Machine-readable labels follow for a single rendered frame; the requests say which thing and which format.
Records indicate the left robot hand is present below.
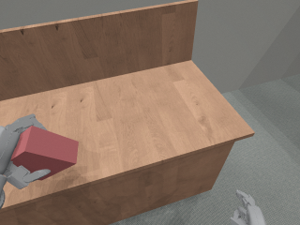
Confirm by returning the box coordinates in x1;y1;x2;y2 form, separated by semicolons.
0;113;51;189

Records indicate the right robot hand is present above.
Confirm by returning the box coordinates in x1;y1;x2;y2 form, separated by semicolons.
230;189;267;225

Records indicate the sponge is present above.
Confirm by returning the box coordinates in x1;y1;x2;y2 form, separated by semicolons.
10;126;79;181

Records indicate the table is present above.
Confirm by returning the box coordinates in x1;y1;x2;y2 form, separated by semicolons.
0;0;255;225

